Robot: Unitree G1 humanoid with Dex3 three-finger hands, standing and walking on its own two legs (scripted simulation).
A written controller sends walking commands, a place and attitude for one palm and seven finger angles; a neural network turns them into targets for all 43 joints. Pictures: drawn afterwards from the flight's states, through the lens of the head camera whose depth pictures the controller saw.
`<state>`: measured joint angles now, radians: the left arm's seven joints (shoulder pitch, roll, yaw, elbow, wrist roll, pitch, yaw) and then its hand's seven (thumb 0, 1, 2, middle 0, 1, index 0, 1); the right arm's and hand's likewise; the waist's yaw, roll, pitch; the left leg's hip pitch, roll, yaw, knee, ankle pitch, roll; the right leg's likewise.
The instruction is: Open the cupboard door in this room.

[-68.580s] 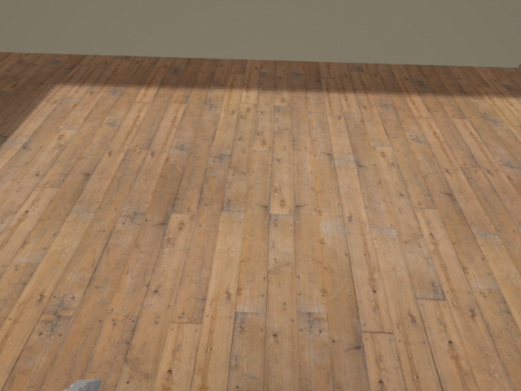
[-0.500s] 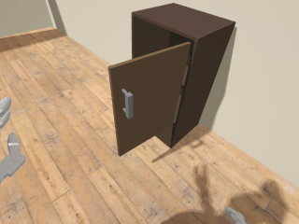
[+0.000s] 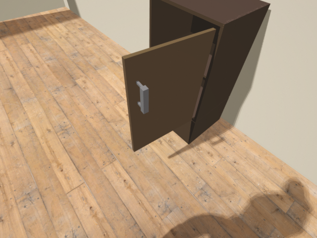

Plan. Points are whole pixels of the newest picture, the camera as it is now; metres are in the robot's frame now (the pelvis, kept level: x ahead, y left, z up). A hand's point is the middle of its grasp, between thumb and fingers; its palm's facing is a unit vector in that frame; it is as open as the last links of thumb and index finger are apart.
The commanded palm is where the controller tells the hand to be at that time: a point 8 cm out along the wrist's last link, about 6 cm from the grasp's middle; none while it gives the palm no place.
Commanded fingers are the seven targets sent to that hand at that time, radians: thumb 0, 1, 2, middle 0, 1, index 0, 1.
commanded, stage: let the arm hang, fingers relaxed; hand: left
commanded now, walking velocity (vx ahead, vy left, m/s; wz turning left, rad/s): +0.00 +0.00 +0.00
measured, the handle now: (141, 97) +0.62 +0.10 -0.05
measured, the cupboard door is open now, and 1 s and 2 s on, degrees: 83 83 83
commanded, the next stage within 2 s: look to check the result in 0.72 s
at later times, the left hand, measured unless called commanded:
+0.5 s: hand out of the picture +0.01 +0.17 -0.17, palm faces +0.02 -0.98 -0.18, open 7.3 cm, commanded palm none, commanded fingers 0.00 0.90 0.90 -0.20 -0.30 -0.20 -0.30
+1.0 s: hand out of the picture +0.03 +0.17 -0.17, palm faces +0.02 -0.98 -0.18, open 7.4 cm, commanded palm none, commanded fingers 0.00 0.90 0.90 -0.20 -0.30 -0.20 -0.30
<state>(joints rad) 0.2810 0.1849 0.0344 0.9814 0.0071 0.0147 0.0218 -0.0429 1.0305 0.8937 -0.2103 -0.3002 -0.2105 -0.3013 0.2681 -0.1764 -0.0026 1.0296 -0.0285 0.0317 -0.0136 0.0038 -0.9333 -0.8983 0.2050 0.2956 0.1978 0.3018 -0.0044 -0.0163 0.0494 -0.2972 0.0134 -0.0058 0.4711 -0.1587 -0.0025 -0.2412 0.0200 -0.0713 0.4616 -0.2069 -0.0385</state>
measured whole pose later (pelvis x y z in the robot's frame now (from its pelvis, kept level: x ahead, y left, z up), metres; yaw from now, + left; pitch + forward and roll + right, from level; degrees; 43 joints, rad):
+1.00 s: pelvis +0.03 +0.00 +0.01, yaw -1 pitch -1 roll +0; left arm 0.26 0.13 0.01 1.15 0.00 -0.01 0.03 0.01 0.91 0.90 -0.20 -0.30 -0.20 -0.30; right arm 0.26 -0.13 0.00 1.14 -0.02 0.01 -0.03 0.01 -0.92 -0.90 0.20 0.30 0.19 0.30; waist -0.01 0.01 0.06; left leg -0.21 0.00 0.02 0.40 -0.17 0.00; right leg -0.17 0.01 -0.04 0.42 -0.22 -0.03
